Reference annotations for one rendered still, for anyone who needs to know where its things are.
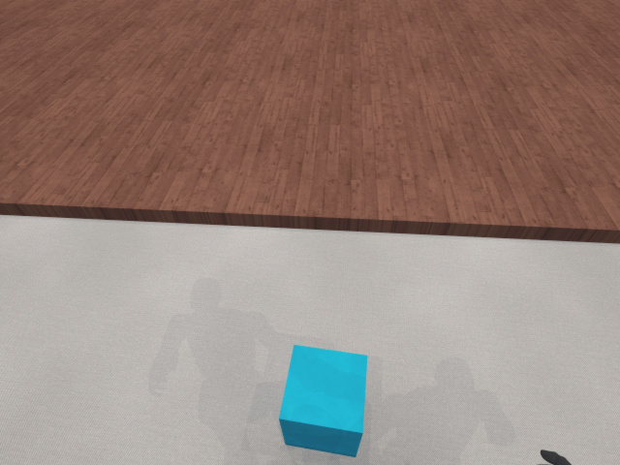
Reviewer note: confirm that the carton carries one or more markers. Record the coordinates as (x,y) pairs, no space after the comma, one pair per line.
(323,402)

